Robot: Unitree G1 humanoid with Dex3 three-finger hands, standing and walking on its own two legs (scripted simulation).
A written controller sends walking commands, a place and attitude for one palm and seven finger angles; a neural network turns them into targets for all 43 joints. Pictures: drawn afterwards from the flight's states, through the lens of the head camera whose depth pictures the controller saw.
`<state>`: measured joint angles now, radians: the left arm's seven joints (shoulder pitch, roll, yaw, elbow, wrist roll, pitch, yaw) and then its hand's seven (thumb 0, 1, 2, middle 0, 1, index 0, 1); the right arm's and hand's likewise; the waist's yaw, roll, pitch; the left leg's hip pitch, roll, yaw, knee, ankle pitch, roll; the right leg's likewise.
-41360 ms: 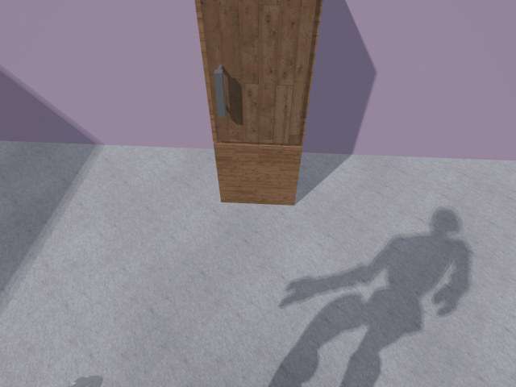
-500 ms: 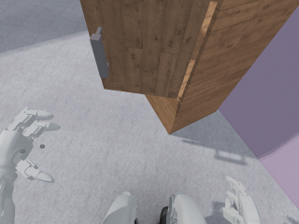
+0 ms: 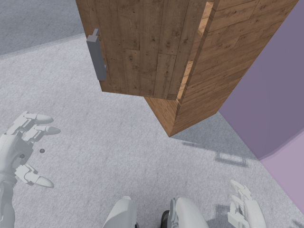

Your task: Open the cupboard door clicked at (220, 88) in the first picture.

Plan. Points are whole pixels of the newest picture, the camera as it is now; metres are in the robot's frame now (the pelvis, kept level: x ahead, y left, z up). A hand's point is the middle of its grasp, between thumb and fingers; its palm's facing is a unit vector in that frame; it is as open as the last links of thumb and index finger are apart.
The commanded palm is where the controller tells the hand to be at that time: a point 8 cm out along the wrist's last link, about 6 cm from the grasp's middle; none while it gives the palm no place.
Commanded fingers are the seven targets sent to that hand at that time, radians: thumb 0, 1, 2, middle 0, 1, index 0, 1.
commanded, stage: move the hooked fingers beside the handle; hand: left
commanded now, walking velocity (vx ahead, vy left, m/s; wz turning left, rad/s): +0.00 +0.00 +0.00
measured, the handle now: (99, 55) +0.62 +0.21 +0.01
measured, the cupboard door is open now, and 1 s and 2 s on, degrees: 55 55 55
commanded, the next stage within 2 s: none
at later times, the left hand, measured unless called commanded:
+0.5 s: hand (53, 122) +0.35 +0.27 +0.03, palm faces -0.07 -1.00 -0.03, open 14.0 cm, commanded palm +0.34 +0.32 +0.03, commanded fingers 0.00 -0.50 0.30 -0.30 -1.20 -0.30 -1.20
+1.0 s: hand (64, 93) +0.45 +0.27 +0.03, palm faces -0.06 -1.00 -0.02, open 14.0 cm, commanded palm +0.44 +0.32 +0.02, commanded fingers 0.00 -0.50 0.30 -0.30 -1.20 -0.30 -1.20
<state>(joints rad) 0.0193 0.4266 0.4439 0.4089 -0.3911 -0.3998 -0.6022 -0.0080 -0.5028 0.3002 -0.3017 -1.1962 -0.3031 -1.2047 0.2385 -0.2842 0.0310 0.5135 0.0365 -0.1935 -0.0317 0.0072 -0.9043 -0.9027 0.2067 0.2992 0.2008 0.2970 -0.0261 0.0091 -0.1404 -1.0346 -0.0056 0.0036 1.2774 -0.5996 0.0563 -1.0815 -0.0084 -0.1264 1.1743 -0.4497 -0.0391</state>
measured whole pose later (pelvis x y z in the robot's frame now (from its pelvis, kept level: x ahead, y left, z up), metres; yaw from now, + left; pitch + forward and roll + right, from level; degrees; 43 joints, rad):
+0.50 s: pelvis +0.00 +0.00 -0.01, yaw +0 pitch +23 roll -3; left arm -0.30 0.49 0.45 0.64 -0.32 -0.37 -0.59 -0.01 -0.50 0.30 -0.30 -1.20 -0.30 -1.20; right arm 0.24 -0.30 0.04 0.54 0.04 -0.16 -0.04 0.01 -0.90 -0.90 0.21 0.30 0.20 0.30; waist -0.05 0.01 -0.14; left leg -1.10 0.00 0.01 1.30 -0.60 0.06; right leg -1.15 -0.01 -0.12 1.20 -0.44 -0.04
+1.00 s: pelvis -0.01 +0.00 -0.02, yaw -2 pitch +26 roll -4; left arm -0.69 0.63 0.52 1.06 -0.21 -0.43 -0.59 -0.01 -0.50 0.30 -0.30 -1.20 -0.30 -1.20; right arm 0.30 -0.31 0.05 0.59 0.02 -0.03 -0.02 0.00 -0.91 -0.90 0.21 0.30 0.20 0.30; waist -0.12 0.01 -0.13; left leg -1.20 0.01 0.01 1.34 -0.61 0.06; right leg -1.24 0.00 -0.12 1.22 -0.44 -0.03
